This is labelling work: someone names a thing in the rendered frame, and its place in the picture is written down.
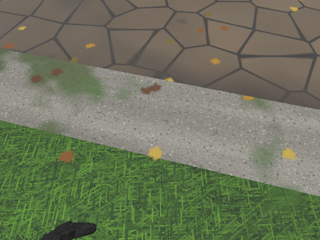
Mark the left robot hand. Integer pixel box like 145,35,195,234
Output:
39,221,97,240

